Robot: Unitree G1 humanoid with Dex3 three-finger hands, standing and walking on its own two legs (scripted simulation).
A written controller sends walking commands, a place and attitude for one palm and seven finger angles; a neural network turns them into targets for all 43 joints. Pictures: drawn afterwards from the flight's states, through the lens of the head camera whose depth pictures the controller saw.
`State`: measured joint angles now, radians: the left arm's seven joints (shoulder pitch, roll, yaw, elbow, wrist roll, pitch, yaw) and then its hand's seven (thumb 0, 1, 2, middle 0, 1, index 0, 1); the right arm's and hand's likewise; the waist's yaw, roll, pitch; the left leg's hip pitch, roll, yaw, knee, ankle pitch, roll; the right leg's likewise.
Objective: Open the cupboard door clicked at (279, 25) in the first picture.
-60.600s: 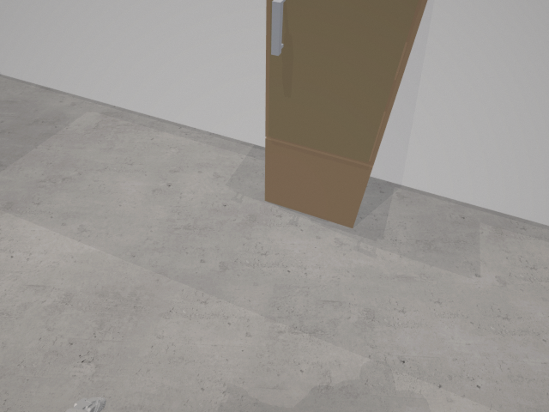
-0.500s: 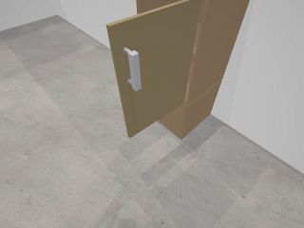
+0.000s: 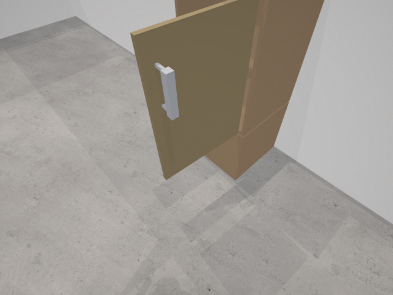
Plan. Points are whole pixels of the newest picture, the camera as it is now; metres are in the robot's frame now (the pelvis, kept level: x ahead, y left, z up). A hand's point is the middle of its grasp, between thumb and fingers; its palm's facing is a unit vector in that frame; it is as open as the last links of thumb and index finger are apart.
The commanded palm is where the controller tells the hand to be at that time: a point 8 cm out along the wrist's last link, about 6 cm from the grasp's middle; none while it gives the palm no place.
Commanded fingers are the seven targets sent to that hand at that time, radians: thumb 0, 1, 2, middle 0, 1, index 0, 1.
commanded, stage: look to check the result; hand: left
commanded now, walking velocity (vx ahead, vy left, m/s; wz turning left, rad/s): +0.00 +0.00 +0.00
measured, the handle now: (166, 91) +0.59 +0.12 +0.08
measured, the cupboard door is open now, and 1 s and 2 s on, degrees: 86 86 86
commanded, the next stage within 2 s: stand and wait in 0.12 s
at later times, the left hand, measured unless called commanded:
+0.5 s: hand out of the picture +0.08 +0.23 -0.16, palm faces -0.02 -0.95 -0.32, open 7.3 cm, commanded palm none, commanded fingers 0.00 0.90 0.90 -0.20 -0.30 -0.20 -0.30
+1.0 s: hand out of the picture +0.08 +0.23 -0.16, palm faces -0.03 -0.95 -0.31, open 7.3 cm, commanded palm none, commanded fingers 0.00 0.90 0.90 -0.20 -0.30 -0.20 -0.30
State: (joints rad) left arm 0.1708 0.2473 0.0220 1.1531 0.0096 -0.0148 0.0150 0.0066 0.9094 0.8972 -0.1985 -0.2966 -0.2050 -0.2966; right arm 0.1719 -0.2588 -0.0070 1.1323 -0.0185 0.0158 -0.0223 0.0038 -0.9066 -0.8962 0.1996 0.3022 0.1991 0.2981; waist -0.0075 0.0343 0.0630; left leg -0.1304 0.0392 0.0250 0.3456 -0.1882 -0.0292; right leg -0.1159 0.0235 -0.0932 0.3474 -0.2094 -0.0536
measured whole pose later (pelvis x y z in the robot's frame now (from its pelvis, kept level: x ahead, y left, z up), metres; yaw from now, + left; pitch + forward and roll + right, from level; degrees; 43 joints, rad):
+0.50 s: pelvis +0.01 +0.00 +0.00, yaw -1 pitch -1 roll +0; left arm 0.11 0.28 0.02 1.14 0.01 -0.02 0.01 0.01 0.91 0.90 -0.20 -0.30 -0.21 -0.30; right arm 0.14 -0.29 0.00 1.13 -0.02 0.01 -0.02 0.00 -0.91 -0.90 0.20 0.30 0.20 0.30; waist -0.02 0.03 0.06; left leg -0.10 0.05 0.03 0.31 -0.18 -0.04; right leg -0.09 0.03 -0.08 0.31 -0.20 -0.06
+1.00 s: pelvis +0.02 +0.00 +0.00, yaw -1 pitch -1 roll +0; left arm 0.13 0.28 0.01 1.14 0.01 -0.02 0.01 0.01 0.91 0.90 -0.20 -0.30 -0.21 -0.30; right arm 0.14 -0.29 0.00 1.13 -0.02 0.01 -0.02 0.00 -0.91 -0.90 0.20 0.30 0.20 0.30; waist -0.01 0.02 0.06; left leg -0.09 0.04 0.04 0.30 -0.19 -0.03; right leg -0.08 0.03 -0.08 0.30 -0.21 -0.05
